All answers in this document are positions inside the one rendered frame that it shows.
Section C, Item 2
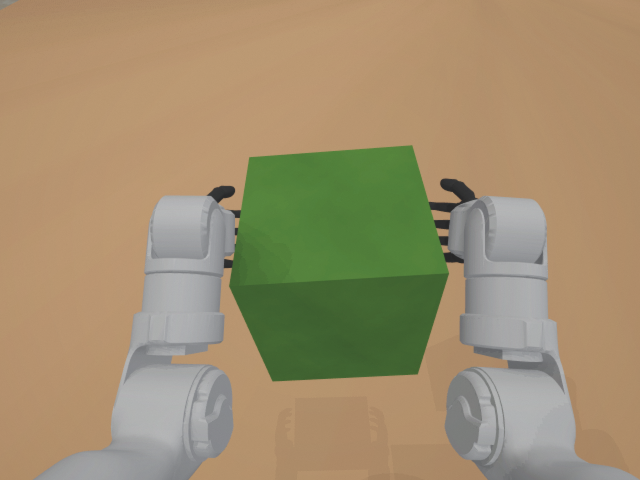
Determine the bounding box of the robot left hand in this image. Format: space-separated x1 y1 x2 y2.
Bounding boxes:
207 186 241 268

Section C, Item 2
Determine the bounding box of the robot right upper arm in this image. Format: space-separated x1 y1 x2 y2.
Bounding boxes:
445 367 639 480

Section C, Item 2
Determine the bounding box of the carton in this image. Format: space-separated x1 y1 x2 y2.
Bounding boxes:
229 145 449 381

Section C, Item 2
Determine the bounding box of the right robot forearm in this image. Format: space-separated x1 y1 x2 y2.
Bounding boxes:
447 196 576 444

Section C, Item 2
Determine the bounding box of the left robot forearm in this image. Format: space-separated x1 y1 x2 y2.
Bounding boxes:
111 195 235 435

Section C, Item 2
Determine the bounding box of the robot left upper arm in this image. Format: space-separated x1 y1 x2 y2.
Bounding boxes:
33 363 234 480

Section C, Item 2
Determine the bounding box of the robot right hand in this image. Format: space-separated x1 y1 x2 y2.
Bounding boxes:
429 179 478 263

